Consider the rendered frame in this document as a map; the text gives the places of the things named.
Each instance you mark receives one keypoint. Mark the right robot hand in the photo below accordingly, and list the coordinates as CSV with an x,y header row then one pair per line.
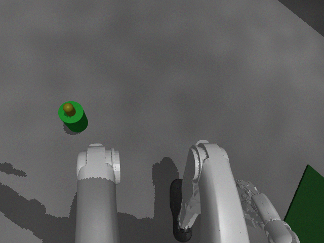
x,y
264,210

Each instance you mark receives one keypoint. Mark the bottle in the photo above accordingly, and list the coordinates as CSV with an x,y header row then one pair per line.
x,y
73,115

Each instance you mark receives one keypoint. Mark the right robot arm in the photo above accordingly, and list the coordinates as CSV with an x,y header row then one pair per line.
x,y
278,231

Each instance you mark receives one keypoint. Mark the right robot foot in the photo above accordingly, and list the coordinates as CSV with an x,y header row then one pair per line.
x,y
180,234

